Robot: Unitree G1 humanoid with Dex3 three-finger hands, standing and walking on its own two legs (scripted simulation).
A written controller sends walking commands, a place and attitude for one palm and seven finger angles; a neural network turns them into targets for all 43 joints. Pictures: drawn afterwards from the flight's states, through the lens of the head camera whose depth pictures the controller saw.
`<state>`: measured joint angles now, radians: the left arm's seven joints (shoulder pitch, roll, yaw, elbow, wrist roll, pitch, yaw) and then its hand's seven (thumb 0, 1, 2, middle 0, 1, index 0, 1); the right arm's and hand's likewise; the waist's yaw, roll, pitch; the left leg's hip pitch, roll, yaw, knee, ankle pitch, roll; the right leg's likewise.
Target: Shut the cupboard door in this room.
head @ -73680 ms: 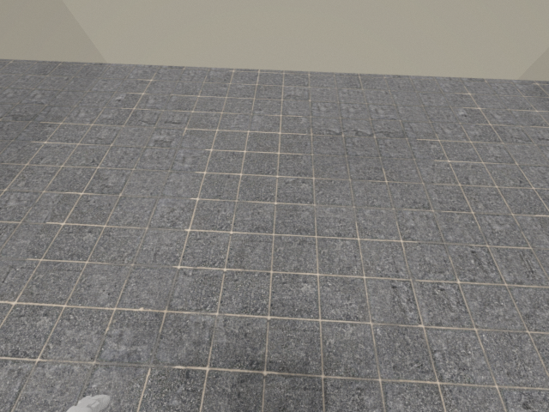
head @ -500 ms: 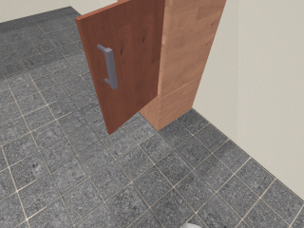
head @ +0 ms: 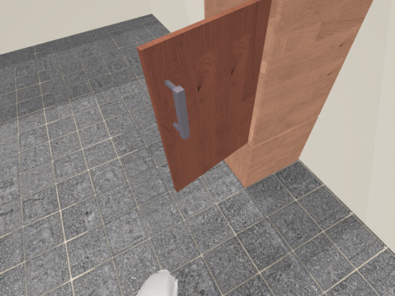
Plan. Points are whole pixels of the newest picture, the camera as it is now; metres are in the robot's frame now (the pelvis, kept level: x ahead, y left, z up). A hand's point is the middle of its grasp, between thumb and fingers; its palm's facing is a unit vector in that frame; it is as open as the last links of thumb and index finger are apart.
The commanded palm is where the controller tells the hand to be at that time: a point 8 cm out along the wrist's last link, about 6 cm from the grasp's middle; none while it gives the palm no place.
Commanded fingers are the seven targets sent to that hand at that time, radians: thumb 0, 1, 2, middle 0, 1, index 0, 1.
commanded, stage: take the last steps up to it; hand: left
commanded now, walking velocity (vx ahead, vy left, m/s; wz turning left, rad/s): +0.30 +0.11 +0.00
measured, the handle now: (177, 110) +0.52 +0.10 +0.06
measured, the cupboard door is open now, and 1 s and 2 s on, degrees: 100 100 100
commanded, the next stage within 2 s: come to a stop and stand still in 0.62 s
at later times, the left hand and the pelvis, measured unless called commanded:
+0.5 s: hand (122, 219) +0.31 +0.25 -0.16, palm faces +0.01 -0.98 -0.19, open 7.3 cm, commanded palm none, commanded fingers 0.00 0.90 0.90 -0.20 -0.30 -0.20 -0.30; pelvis +0.20 +0.08 -0.01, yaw -2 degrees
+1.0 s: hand (125, 204) +0.38 +0.27 -0.19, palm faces +0.04 -0.98 -0.19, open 7.3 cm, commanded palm none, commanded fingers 0.00 0.90 0.90 -0.20 -0.30 -0.20 -0.30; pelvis +0.35 +0.09 -0.01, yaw -3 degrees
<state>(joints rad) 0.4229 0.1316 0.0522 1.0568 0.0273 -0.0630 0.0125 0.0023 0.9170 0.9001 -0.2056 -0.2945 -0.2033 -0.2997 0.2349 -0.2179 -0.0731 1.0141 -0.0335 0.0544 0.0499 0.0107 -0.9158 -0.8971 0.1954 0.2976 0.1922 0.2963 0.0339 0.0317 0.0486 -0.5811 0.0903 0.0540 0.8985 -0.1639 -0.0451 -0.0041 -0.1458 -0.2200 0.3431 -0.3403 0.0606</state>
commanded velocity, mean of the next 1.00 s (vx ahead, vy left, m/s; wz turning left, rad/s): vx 0.08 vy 0.01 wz -0.03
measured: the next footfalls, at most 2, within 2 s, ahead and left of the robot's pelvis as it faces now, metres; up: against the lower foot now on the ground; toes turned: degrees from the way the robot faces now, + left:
left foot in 0.12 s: +0.16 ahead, +0.16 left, +0.00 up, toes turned +8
right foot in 0.60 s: +0.38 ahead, -0.04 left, +0.00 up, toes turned -10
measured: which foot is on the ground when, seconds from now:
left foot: up 0.00-0.10, down 0.12-0.62, up 0.64-0.94, down 0.96-1.00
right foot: down 0.00-0.12, up 0.14-0.58, down 0.60-0.98, up 1.00-1.00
